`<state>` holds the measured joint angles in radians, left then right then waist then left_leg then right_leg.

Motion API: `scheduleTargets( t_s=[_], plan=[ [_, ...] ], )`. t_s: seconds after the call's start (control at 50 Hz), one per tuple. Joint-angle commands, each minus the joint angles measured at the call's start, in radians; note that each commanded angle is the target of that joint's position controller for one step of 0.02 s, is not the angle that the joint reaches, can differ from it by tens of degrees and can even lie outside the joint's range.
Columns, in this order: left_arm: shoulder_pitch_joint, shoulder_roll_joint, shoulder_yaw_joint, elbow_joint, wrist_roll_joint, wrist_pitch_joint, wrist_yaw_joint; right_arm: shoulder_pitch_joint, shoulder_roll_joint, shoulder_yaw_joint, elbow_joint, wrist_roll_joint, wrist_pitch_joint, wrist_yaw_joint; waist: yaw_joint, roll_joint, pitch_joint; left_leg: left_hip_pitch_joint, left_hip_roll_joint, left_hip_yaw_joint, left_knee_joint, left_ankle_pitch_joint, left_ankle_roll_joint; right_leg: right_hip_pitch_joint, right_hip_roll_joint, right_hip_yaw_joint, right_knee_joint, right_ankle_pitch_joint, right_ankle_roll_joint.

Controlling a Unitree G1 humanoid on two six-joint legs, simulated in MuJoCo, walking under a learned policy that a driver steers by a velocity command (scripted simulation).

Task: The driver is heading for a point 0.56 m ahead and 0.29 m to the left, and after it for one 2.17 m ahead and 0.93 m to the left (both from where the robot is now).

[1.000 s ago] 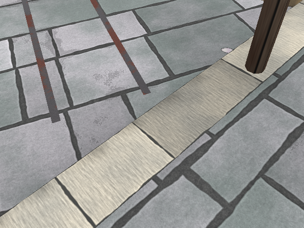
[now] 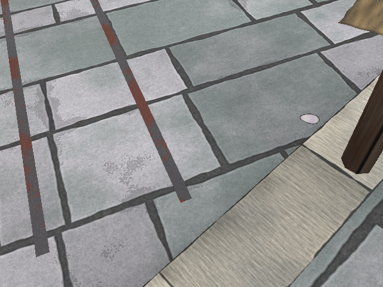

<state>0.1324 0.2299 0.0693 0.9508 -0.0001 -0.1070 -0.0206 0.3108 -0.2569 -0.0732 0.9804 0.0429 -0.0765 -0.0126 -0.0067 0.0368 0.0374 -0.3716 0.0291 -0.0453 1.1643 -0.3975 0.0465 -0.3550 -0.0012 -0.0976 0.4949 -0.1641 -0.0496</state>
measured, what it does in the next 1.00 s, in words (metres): walks ahead, turning left: left foot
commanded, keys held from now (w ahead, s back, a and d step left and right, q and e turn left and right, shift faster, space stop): w+q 0.92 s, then w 0.08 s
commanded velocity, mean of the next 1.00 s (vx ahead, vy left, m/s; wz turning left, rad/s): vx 0.50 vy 0.00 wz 0.52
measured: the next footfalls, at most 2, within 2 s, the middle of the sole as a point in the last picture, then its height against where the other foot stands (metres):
left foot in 0.42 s outside the picture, level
right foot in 1.12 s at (193, 196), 0.15 m lower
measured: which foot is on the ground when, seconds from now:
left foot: up 0.00-0.40, down 0.42-1.00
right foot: down 0.00-0.42, up 0.44-1.00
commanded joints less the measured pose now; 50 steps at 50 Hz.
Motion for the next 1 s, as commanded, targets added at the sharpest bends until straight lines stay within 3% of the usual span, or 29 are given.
scheduleTargets(
  t_s=[0.02, 0.08, 0.14, 0.24, 0.3, 0.36, 0.4, 0.42, 0.44, 0.46, 0.48, 0.5, 0.52, 0.56, 0.6, 0.66, 0.7, 0.72, 0.74, 0.78, 0.82, 0.84, 0.86, 0.88, 0.9, 0.94, 0.96, 0.98, 1.0],
  plan=[
    [0.056, 0.068, 0.011, -0.007, 0.017, -0.013, 0.005, 0.017, -0.063, -0.029, -0.063, 0.002, 0.008, -0.006, 0.017, -0.144, -0.071, -0.214, 0.116, -0.072, 0.017, 0.115, 0.013, 0.233, -0.272, 0.283, -0.316, -0.004, -0.118],
    [0.077, 0.106, 0.021, 0.008, 0.018, -0.019, 0.016, -0.018, -0.04, -0.031, -0.09, -0.002, 0.039, -0.006, 0.003, -0.106, -0.018, -0.265, 0.127, -0.075, -0.054, 0.193, 0.005, 0.198, -0.269, 0.171, -0.362, 0.094, -0.125],
    [0.103, 0.126, 0.028, 0.016, 0.023, -0.015, 0.029, -0.081, -0.036, -0.032, -0.119, -0.013, 0.042, 0.001, 0.01, -0.089, 0.014, -0.335, 0.114, -0.081, -0.194, 0.341, -0.007, 0.228, -0.256, 0.077, -0.37, 0.182, -0.115],
    [0.157, 0.149, 0.031, 0.023, 0.014, -0.001, 0.049, -0.274, -0.015, -0.014, -0.203, -0.022, 0.03, 0.039, 0.063, -0.055, 0.064, -0.322, 0.088, 0.025, -0.456, 0.506, 0.008, 0.275, -0.241, -0.063, -0.371, 0.272, -0.08],
    [0.212, 0.172, 0.04, 0.038, 0.002, 0.014, 0.05, -0.315, -0.007, -0.011, -0.249, -0.022, 0.036, 0.059, 0.072, -0.08, 0.045, -0.269, 0.058, 0.087, -0.464, 0.443, 0.015, 0.345, -0.262, -0.107, -0.297, 0.376, -0.082],
    [0.166, 0.208, 0.054, 0.014, -0.013, 0.038, 0.053, -0.264, -0.051, -0.029, -0.275, -0.017, 0.042, 0.074, 0.011, -0.115, 0.013, -0.196, -0.005, 0.152, -0.464, 0.245, 0.065, 0.418, -0.29, -0.136, -0.132, 0.761, -0.072],
    [0.131, 0.228, 0.057, 0.002, -0.018, 0.052, 0.061, -0.058, -0.128, -0.068, -0.247, -0.012, 0.043, 0.073, -0.113, -0.135, -0.087, 0.069, -0.081, 0.174, -0.532, 0.212, 0.118, 0.387, -0.272, -0.148, 0.167, 0.935, -0.045],
    [0.122, 0.226, 0.054, -0.015, -0.015, 0.049, 0.064, 0.101, -0.211, -0.103, -0.216, -0.015, 0.044, 0.057, -0.19, -0.041, -0.176, 0.348, -0.027, 0.025, -0.634, 0.254, 0.169, 0.201, -0.23, -0.158, 0.472, 0.709, -0.002],
    [0.225, 0.071, 0.013, -0.056, 0.032, 0.026, 0.045, 0.071, -0.309, -0.115, -0.213, -0.007, 0.042, 0.044, -0.052, 0.232, -0.231, 0.651, 0.198, -0.438, -0.655, 0.289, 0.319, -0.224, -0.029, -0.092, 0.822, -0.328, 0.054],
    [0.173, 0.107, 0.011, -0.099, -0.01, -0.023, 0.023, 0.108, -0.264, -0.091, -0.246, -0.022, 0.025, 0.052, -0.075, 0.184, -0.389, 0.773, 0.307, -0.817, -0.836, 0.141, 0.427, -0.406, 0.044, 0.154, 0.972, -0.457, 0.047],
    [0.048, 0.173, 0.028, -0.128, -0.051, -0.047, 0.015, 0.101, -0.184, -0.07, -0.237, -0.029, 0.015, 0.057, -0.113, 0.085, -0.272, 0.714, 0.28, -0.679, -0.869, 0.207, 0.361, -0.496, -0.01, 0.2, 0.96, -0.357, 0.017],
    [0.018, 0.168, 0.025, -0.142, -0.047, -0.053, 0.018, 0.032, -0.154, -0.061, -0.245, -0.027, 0.009, 0.056, -0.076, 0.011, -0.166, 0.567, 0.245, -0.537, -0.862, 0.316, 0.321, -0.485, -0.049, 0.191, 0.89, -0.264, 0.008],
    [0.032, 0.175, 0.033, -0.132, -0.02, -0.046, 0.03, -0.053, -0.128, -0.05, -0.266, -0.029, 0.006, 0.052, -0.027, -0.044, -0.113, 0.408, 0.205, -0.421, -0.861, 0.461, 0.291, -0.402, -0.086, 0.193, 0.806, -0.205, 0.021],
    [0.078, 0.181, 0.043, -0.14, -0.008, -0.009, 0.041, -0.093, -0.105, -0.038, -0.285, -0.037, 0.0, 0.036, 0.026, -0.025, -0.112, 0.267, 0.154, -0.337, -0.891, 0.519, 0.27, -0.283, -0.123, 0.202, 0.706, -0.152, 0.043],
    [0.047, 0.164, 0.042, -0.165, 0.0, 0.016, 0.051, -0.076, -0.124, -0.039, -0.284, -0.028, -0.005, 0.024, 0.037, -0.035, -0.073, 0.178, 0.125, -0.286, -0.916, 0.526, 0.259, -0.263, -0.126, 0.187, 0.56, -0.116, 0.068],
    [-0.062, 0.125, 0.026, -0.215, 0.018, 0.02, 0.042, -0.013, -0.17, -0.052, -0.277, -0.021, 0.004, 0.001, -0.002, -0.011, -0.049, 0.137, 0.084, -0.239, -0.921, 0.53, 0.236, -0.265, -0.095, 0.17, 0.318, 0.07, 0.096],
    [-0.115, 0.084, 0.01, -0.239, 0.023, 0.015, 0.027, 0.008, -0.171, -0.055, -0.273, -0.027, 0.022, -0.008, -0.023, 0.034, -0.075, 0.106, 0.044, -0.199, -0.884, 0.544, 0.206, -0.189, -0.05, 0.141, 0.226, 0.228, 0.091],
    [-0.1, 0.094, 0.012, -0.238, 0.012, 0.017, 0.019, 0.015, -0.167, -0.055, -0.28, -0.027, 0.031, -0.008, -0.027, 0.051, -0.087, 0.105, 0.036, -0.197, -0.864, 0.535, 0.198, -0.169, -0.036, 0.144, 0.213, 0.26, 0.088],
    [-0.05, 0.13, 0.024, -0.218, 0.006, 0.006, 0.004, 0.018, -0.17, -0.054, -0.296, -0.049, 0.028, -0.007, -0.019, 0.063, -0.144, 0.107, 0.075, -0.233, -0.826, 0.539, 0.206, -0.117, -0.038, 0.154, 0.349, 0.352, 0.079],
    [-0.08, 0.159, 0.034, -0.24, 0.002, -0.005, -0.011, 0.022, -0.133, -0.042, -0.316, -0.036, 0.029, -0.002, -0.018, 0.047, -0.109, 0.175, 0.093, -0.304, -0.769, 0.479, 0.215, -0.226, -0.053, 0.18, 0.356, 0.233, 0.056],
    [-0.137, 0.155, 0.028, -0.272, -0.001, -0.025, -0.02, 0.045, -0.123, -0.037, -0.326, -0.025, 0.034, -0.003, -0.028, 0.046, -0.068, 0.231, 0.109, -0.37, -0.718, 0.465, 0.219, -0.274, -0.04, 0.172, 0.311, 0.12, 0.044],
    [-0.183, 0.17, 0.036, -0.295, -0.01, -0.041, -0.028, 0.122, -0.116, -0.043, -0.295, -0.009, 0.034, -0.022, -0.061, 0.083, -0.062, 0.435, 0.14, -0.48, -0.673, 0.364, 0.218, -0.442, -0.082, 0.287, 0.287, 0.161, 0.034],
    [-0.229, 0.188, 0.039, -0.31, -0.011, -0.054, -0.034, 0.154, -0.139, -0.049, -0.282, 0.002, 0.037, -0.036, -0.082, 0.083, -0.041, 0.599, 0.174, -0.523, -0.642, 0.346, 0.22, -0.612, -0.089, 0.309, 0.253, 0.101, 0.029],
    [-0.345, 0.196, 0.045, -0.346, -0.026, -0.068, -0.042, 0.252, -0.161, -0.06, -0.26, 0.003, 0.033, -0.046, -0.151, 0.093, 0.01, 0.746, 0.182, -0.589, -0.618, 0.281, 0.236, -0.83, -0.09, 0.315, 0.244, 0.028, 0.037],
    [-0.409, 0.185, 0.039, -0.363, -0.026, -0.076, -0.045, 0.311, -0.171, -0.065, -0.238, 0.004, 0.035, -0.059, -0.186, 0.096, 0.034, 0.844, 0.204, -0.628, -0.586, 0.285, 0.24, -0.971, -0.104, 0.333, 0.256, -0.039, 0.049],
    [-0.397, 0.169, 0.032, -0.366, -0.034, -0.083, -0.053, 0.328, -0.176, -0.065, -0.231, 0.005, 0.033, -0.075, -0.182, 0.13, 0.068, 0.799, 0.215, -0.651, -0.556, 0.304, 0.229, -1.023, -0.131, 0.347, 0.291, -0.06, 0.055],
    [-0.392, 0.18, 0.022, -0.382, -0.019, -0.084, -0.065, 0.23, -0.148, -0.053, -0.263, 0.01, 0.034, -0.09, -0.146, 0.05, 0.124, 0.531, 0.144, -0.542, -0.576, 0.212, 0.178, -0.825, -0.142, 0.307, 0.113, 0.213, 0.053],
    [-0.338, 0.124, 0.001, -0.357, 0.007, -0.084, -0.079, 0.147, -0.169, -0.056, -0.291, -0.003, 0.037, -0.094, -0.121, 0.026, 0.089, 0.235, 0.065, -0.439, -0.592, 0.098, 0.138, -0.441, -0.09, 0.233, 0.042, 0.472, 0.036],
    [-0.25, 0.111, -0.001, -0.324, 0.011, -0.076, -0.092, 0.112, -0.175, -0.058, -0.303, -0.024, 0.042, -0.087, -0.1, -0.004, 0.04, 0.008, 0.029, -0.375, -0.613, -0.019, 0.107, -0.117, -0.058, 0.201, 0.061, 0.654, 0.037]
  ],
)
